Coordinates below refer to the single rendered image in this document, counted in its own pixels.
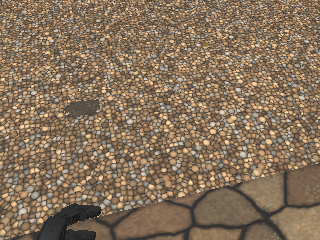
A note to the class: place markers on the robot left hand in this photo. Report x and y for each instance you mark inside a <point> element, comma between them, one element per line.
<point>55,228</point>

